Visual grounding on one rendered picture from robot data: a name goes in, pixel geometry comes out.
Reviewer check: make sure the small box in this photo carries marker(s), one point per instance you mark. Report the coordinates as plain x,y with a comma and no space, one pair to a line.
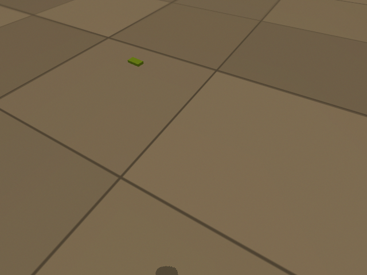
135,61

